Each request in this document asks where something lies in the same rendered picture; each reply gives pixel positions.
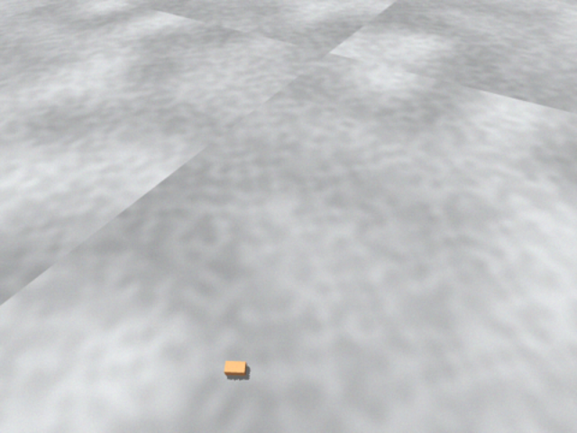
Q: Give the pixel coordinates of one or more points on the small box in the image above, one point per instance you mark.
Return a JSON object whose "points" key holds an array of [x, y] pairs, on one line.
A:
{"points": [[235, 368]]}

